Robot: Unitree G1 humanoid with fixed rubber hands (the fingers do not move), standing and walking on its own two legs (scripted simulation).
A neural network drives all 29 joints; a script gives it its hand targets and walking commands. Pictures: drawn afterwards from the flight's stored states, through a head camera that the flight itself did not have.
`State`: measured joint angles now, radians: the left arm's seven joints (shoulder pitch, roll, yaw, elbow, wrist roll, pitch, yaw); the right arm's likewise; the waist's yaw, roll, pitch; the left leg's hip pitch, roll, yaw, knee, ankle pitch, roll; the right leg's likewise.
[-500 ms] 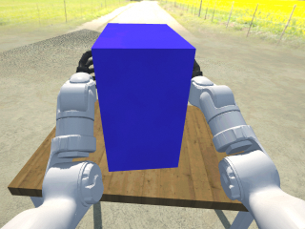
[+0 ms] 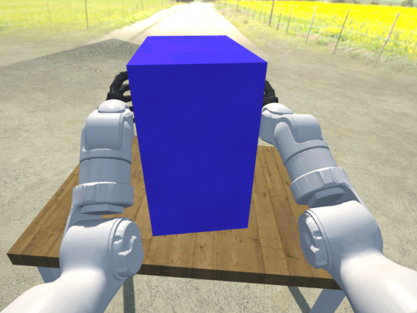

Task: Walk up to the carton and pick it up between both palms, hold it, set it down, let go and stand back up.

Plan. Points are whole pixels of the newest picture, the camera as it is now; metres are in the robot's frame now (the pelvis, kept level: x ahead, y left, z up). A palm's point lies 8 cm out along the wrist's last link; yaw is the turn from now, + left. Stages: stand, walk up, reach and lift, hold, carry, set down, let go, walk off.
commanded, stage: hold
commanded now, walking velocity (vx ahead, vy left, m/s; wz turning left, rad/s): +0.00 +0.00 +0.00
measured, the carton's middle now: (193, 124) +0.41 +0.01 +0.24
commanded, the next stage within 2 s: none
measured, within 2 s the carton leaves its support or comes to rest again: neither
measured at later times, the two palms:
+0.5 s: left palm (115, 111) +0.37 +0.15 +0.29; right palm (264, 117) +0.37 -0.12 +0.28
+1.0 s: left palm (113, 109) +0.37 +0.15 +0.29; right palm (264, 113) +0.37 -0.12 +0.29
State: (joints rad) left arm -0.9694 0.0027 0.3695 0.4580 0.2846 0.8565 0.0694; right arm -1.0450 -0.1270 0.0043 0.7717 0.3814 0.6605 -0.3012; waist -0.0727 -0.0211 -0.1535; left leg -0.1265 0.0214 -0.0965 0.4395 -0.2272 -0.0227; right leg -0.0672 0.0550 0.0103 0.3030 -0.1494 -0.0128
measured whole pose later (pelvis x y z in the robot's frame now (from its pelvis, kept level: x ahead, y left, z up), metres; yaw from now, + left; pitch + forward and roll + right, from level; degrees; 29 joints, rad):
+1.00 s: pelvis +0.00 +0.00 +0.00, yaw +1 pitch -5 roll -2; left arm -0.96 0.02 0.36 0.44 0.27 0.86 0.06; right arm -1.04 -0.12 0.02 0.73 0.38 0.67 -0.31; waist -0.07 -0.02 -0.15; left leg -0.13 0.02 -0.11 0.44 -0.23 -0.03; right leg -0.07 0.06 0.00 0.30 -0.15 -0.02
